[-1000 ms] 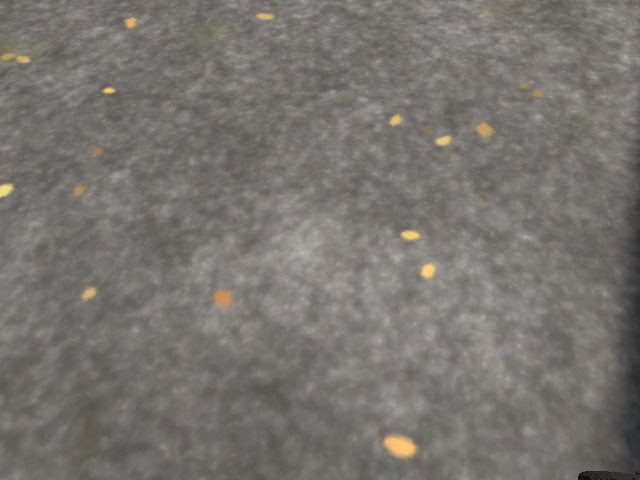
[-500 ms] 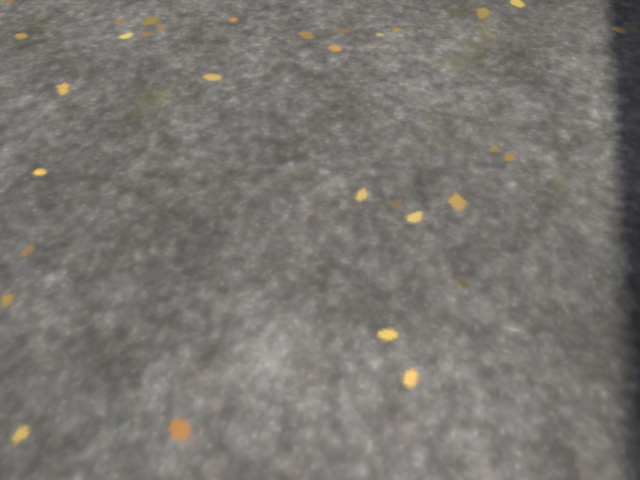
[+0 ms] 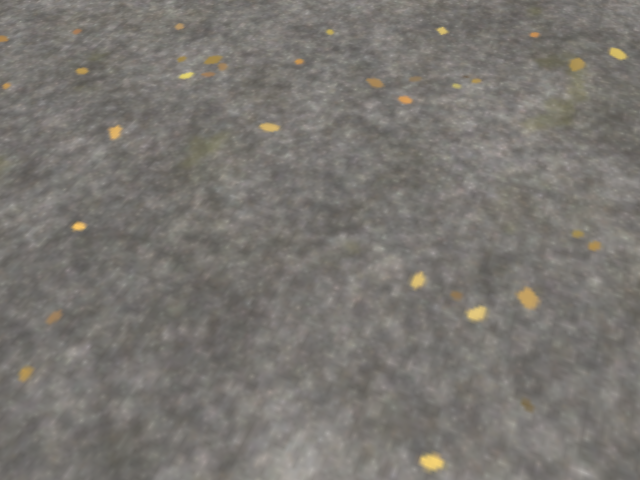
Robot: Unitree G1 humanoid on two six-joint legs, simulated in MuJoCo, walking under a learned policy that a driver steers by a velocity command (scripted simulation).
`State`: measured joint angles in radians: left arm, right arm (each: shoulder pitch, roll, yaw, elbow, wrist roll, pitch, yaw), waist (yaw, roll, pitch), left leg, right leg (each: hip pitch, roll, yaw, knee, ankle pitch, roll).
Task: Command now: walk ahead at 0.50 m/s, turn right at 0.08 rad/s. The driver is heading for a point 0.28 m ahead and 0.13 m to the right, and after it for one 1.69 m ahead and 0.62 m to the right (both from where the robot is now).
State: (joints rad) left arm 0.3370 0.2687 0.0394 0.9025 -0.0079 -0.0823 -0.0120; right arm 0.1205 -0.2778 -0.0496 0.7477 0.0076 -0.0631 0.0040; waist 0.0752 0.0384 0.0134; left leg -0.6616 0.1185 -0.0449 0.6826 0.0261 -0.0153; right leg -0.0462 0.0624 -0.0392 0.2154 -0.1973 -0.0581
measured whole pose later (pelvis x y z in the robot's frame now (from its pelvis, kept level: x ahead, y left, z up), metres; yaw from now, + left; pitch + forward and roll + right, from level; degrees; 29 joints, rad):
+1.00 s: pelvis +0.52 -0.09 +0.00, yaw -31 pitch +1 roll +1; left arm 0.33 0.27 0.07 0.75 -0.01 -0.05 0.01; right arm 0.04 -0.30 -0.06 0.77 -0.01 -0.09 0.01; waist 0.06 0.04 0.04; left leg -0.65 0.10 -0.09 0.71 -0.01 -0.06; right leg -0.13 0.10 0.09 0.32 -0.20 -0.09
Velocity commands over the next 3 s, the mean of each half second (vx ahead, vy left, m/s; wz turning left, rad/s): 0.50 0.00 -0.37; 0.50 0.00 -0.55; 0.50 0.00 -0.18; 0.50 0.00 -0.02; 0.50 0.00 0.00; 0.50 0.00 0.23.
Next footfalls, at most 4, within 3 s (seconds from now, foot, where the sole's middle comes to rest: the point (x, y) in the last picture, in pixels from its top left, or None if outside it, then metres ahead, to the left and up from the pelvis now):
0.16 left None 0.28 0.15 -0.78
0.68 right None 0.50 -0.16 -0.78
1.18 left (416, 328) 0.86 -0.12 -0.78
1.72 right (563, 299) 0.97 -0.48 -0.78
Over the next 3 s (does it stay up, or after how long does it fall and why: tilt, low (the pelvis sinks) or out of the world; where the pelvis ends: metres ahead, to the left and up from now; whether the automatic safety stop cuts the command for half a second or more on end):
stays up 1.46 -0.71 0.00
